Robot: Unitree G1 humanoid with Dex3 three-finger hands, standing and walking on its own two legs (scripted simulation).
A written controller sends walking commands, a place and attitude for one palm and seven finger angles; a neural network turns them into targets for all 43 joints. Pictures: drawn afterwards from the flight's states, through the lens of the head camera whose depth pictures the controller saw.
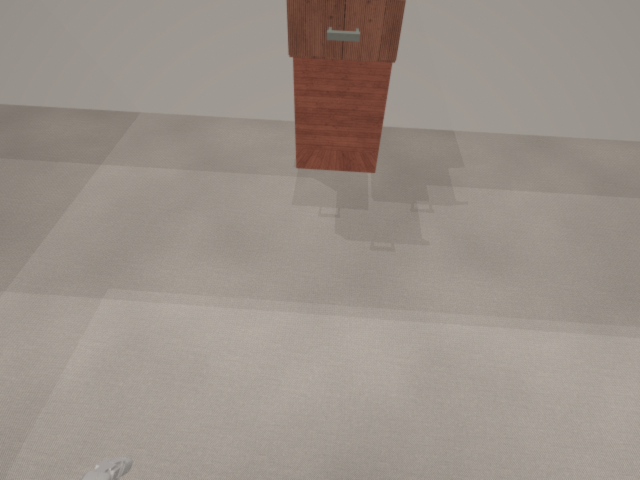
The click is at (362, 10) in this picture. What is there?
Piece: drawer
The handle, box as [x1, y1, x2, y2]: [327, 27, 359, 41]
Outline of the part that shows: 327,30 327,39 355,41 359,40 358,28 356,28 355,31 338,31 332,30 331,27 329,27 329,29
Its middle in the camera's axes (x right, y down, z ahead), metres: +0.07 -0.65 +1.22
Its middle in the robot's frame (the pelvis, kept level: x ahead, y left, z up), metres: +1.35 -0.01 +0.02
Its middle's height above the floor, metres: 0.79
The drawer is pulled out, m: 0.30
